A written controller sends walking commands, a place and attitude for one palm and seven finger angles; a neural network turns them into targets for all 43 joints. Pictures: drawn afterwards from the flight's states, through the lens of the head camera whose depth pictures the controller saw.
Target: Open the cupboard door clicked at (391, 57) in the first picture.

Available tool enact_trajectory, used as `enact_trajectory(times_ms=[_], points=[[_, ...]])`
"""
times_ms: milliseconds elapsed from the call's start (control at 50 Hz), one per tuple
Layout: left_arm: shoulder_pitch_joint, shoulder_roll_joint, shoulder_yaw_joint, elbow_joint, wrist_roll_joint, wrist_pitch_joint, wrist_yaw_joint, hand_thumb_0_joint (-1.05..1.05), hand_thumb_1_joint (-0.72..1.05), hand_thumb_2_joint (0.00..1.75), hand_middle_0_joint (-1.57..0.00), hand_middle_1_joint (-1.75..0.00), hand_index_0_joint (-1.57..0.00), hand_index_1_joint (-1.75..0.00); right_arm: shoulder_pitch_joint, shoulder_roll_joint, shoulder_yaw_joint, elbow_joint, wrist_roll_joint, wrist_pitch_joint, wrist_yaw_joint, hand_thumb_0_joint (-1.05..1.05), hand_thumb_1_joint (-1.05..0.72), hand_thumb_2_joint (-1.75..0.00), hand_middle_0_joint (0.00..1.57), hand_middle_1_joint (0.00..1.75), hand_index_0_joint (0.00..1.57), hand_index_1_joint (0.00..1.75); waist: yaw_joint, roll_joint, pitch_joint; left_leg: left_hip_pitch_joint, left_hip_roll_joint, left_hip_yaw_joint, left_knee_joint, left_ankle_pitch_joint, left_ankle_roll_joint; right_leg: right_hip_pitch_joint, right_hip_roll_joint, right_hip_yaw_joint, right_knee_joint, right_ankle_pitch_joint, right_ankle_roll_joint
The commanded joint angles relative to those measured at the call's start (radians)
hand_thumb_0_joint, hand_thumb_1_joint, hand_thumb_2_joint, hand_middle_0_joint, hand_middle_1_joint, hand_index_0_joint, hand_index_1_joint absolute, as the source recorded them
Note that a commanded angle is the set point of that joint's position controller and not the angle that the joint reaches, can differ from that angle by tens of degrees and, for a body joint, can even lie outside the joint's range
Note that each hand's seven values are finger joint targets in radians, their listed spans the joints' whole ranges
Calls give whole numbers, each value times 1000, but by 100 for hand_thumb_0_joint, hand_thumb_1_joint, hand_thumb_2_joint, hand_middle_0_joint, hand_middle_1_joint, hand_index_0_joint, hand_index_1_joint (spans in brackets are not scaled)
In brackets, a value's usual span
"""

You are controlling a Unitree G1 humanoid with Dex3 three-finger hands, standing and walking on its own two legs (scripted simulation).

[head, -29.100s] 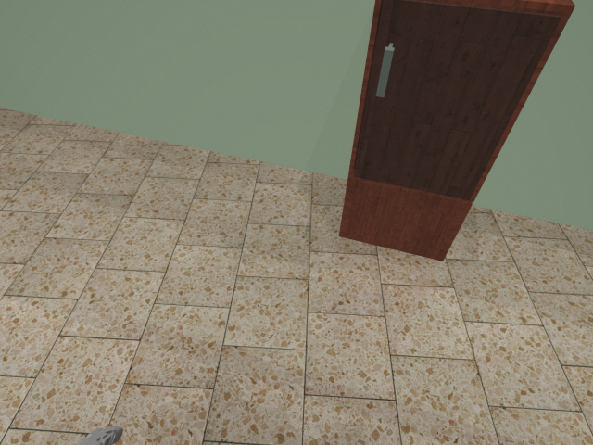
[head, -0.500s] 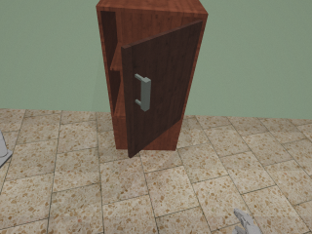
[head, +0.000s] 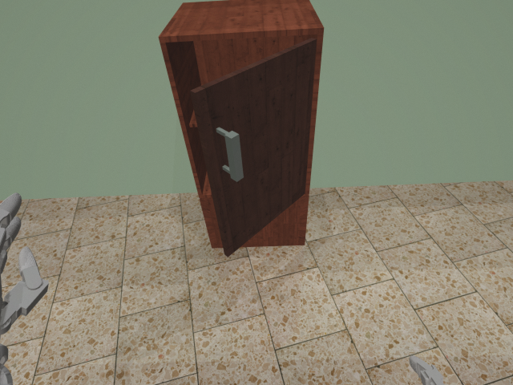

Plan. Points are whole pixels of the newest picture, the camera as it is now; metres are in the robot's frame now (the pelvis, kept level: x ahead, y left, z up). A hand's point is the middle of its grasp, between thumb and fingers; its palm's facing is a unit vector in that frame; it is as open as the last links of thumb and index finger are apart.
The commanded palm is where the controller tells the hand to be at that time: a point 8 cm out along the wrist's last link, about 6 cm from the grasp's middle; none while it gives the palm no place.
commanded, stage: stop stepping back and stand still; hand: left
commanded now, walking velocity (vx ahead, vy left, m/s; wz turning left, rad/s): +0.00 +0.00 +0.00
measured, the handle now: (228, 154) +0.64 +0.11 +0.02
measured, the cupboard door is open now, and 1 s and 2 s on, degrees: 45 45 45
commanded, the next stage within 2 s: let the arm hang, fingers relaxed in 0.82 s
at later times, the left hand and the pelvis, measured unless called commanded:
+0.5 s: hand (25, 293) +0.20 +0.30 +0.14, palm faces +0.39 -0.78 -0.49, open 7.4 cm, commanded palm +0.14 +0.34 +0.17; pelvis +0.00 +0.04 -0.01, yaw +0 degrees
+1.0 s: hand (50, 326) +0.19 +0.30 +0.06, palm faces +0.25 -0.81 -0.53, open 7.4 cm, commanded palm none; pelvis -0.02 +0.04 -0.01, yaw +1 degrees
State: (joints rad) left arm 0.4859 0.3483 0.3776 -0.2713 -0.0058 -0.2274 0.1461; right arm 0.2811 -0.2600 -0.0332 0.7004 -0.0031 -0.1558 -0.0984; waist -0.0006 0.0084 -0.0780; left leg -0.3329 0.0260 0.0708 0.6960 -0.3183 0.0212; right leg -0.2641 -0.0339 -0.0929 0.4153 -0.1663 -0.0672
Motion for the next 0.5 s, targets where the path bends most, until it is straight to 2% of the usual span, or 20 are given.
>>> enact_trajectory(times_ms=[0,20,40,60,80,100,120,140,160,180,200,220,260,280,300,340,360,380,420,480], points=[[-46,243,149,-340,-3,-50,41,0,90,90,-20,-30,-20,-30,-111,-66,-13,-189,-12,-58,0,0,-90,-90,20,30,20,30,8,-190,-5,68,-32,34,-274,-18,26,101,-180,244,-189,-300,10],[-59,252,159,-395,-5,-57,43,0,90,90,-20,-30,-20,-30,-106,-72,-14,-200,-16,-58,0,0,-90,-90,20,30,20,30,0,-95,-18,117,-17,-1,-334,-4,33,98,-154,232,-129,-253,17],[-64,258,165,-437,-7,-63,46,0,90,90,-20,-30,-20,-30,-105,-82,-18,-211,-17,-57,0,0,-90,-90,20,30,20,30,-3,25,-21,151,34,-73,-386,23,48,87,-106,201,-32,-177,31],[-71,255,165,-476,-8,-71,48,0,90,90,-20,-30,-20,-30,-116,-99,-23,-227,-16,-54,4,0,-90,-90,20,30,20,30,5,181,-8,187,123,-206,-401,95,78,8,-35,154,90,-113,52],[-77,271,179,-490,-5,-74,52,0,90,90,-20,-30,-20,-30,-116,-93,-21,-228,-9,-54,10,0,-90,-90,20,30,20,30,14,239,-19,211,199,-277,-390,218,90,-37,-6,93,178,-56,68],[-62,272,189,-489,-6,-74,51,0,90,90,-20,-30,-20,-30,-120,-89,-23,-230,-6,-58,19,0,-90,-90,20,30,20,30,23,215,-35,212,206,-251,-371,380,82,-33,9,67,210,-93,74],[-11,267,193,-425,-10,-66,43,0,90,90,-20,-30,-20,-30,-119,-71,-15,-209,-5,-57,20,0,-90,-90,20,30,20,30,17,245,-20,135,177,-176,-373,305,71,5,16,59,173,-158,75],[-23,251,184,-429,-9,-59,38,0,90,90,-20,-30,-20,-30,-123,-67,-8,-211,-4,-58,19,0,-90,-90,20,30,20,30,11,252,34,50,151,-144,-368,262,59,66,17,43,130,-102,71],[-29,252,185,-398,-7,-53,36,0,90,90,-20,-30,-20,-30,-130,-67,-3,-210,1,-57,19,0,-90,-90,20,30,20,30,6,212,78,-13,131,-116,-351,230,49,111,10,58,104,3,69],[-45,239,175,-390,-8,-56,30,0,90,90,-20,-30,-20,-30,-128,-71,-5,-208,1,-60,20,0,-90,-90,20,30,20,30,0,180,80,-42,95,-88,-319,200,32,148,-2,92,79,81,62],[-27,222,161,-344,-11,-55,28,0,90,90,-20,-30,-20,-30,-122,-70,-7,-205,5,-59,25,0,-90,-90,20,30,20,30,-4,73,78,-48,66,-80,-270,188,14,161,-27,147,54,155,51],[-6,207,150,-306,-17,-52,24,0,90,90,-20,-30,-20,-30,-113,-70,-10,-202,7,-53,31,0,-90,-90,20,30,20,30,-9,3,49,-30,35,-60,-213,153,-1,155,-67,211,17,169,33],[-4,209,146,-277,-22,-45,22,0,90,90,-20,-30,-20,-30,-100,-63,-13,-195,11,-40,40,0,-90,-90,20,30,20,30,-16,-118,19,12,-6,-44,-115,40,-9,100,-153,308,-90,40,1],[11,208,148,-261,-24,-39,21,0,90,90,-20,-30,-20,-30,-102,-59,-12,-193,12,-33,41,0,-90,-90,20,30,20,30,-15,-130,26,12,-10,-44,-91,6,-8,82,-175,329,-121,-11,-12],[5,207,140,-274,-23,-35,20,0,90,90,-20,-30,-20,-30,-108,-56,-7,-196,12,-27,42,0,-90,-90,20,30,20,30,-14,-142,25,21,-6,-52,-108,-13,-4,73,-184,313,-134,-59,-15],[5,218,149,-317,-26,-34,20,0,90,90,-20,-30,-20,-30,-124,-59,-2,-202,7,-19,38,0,-90,-90,20,30,20,30,-13,-104,18,76,4,-65,-220,43,2,55,-138,231,-107,-115,11],[6,225,155,-347,-29,-35,19,0,90,90,-20,-30,-20,-30,-134,-64,-1,-210,6,-20,34,0,-90,-90,20,30,20,30,-10,-53,13,89,17,-88,-282,103,4,66,-91,187,-56,-85,31],[-10,249,172,-385,-29,-36,18,0,90,90,-20,-30,-20,-30,-151,-74,-1,-216,1,-21,28,0,-90,-90,20,30,20,30,-4,31,15,73,46,-127,-336,159,7,87,-43,142,6,-38,52],[1,253,181,-434,-22,-44,21,0,90,90,-20,-30,-20,-30,-155,-64,7,-230,2,-24,24,0,-90,-90,20,30,20,30,8,141,3,54,103,-177,-400,289,19,136,8,74,114,77,76],[-15,263,181,-479,-18,-48,21,0,90,90,-20,-30,-20,-30,-152,-64,2,-237,0,-37,21,0,-90,-90,20,30,20,30,12,157,-20,71,91,-132,-359,460,-8,175,12,53,132,180,74]])
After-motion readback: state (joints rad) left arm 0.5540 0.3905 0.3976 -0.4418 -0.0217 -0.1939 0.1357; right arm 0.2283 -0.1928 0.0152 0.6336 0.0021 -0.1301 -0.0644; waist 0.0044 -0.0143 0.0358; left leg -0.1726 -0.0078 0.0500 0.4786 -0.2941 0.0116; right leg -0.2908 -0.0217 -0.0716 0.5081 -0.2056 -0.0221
